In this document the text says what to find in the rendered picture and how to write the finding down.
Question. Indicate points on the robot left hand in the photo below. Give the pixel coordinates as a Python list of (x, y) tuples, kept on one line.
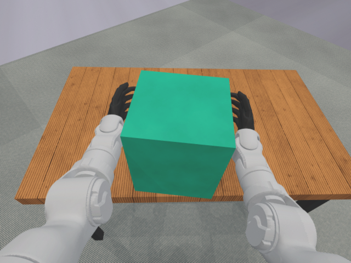
[(118, 104)]

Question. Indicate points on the robot right upper arm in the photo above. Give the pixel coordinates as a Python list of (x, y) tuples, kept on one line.
[(285, 234)]

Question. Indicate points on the robot right hand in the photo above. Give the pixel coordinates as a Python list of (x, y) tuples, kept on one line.
[(245, 116)]

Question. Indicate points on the robot right forearm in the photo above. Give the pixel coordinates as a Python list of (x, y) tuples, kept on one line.
[(255, 176)]

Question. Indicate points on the carton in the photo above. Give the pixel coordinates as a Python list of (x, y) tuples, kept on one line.
[(178, 136)]

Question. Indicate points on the robot left upper arm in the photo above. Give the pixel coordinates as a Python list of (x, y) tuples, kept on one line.
[(75, 207)]

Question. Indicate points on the robot left forearm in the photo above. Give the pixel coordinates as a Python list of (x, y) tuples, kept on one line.
[(102, 155)]

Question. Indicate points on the table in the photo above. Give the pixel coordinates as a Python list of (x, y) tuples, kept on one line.
[(301, 148)]

